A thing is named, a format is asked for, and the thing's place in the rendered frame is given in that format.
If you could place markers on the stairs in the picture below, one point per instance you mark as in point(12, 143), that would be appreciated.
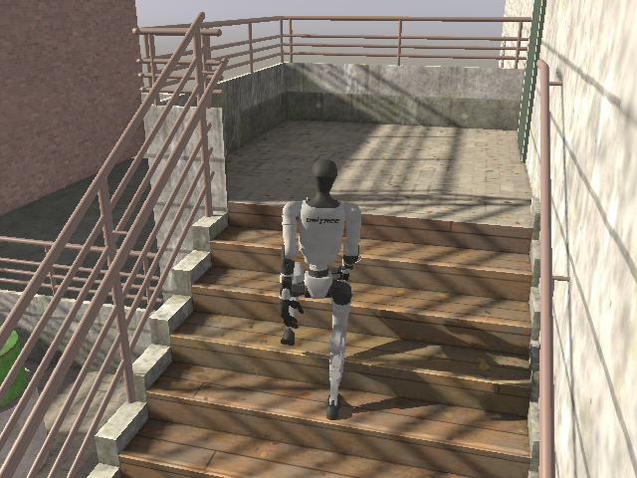
point(436, 379)

